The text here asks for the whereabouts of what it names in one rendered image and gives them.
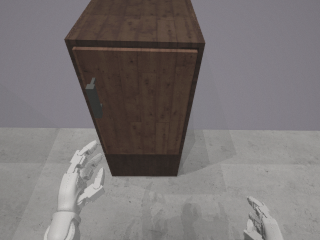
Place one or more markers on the robot left forearm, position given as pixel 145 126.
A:
pixel 64 226

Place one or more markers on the cupboard door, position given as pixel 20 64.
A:
pixel 145 94

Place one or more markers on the handle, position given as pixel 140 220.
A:
pixel 94 99

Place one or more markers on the robot right hand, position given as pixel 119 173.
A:
pixel 267 227

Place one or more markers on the robot left hand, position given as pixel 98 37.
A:
pixel 73 182

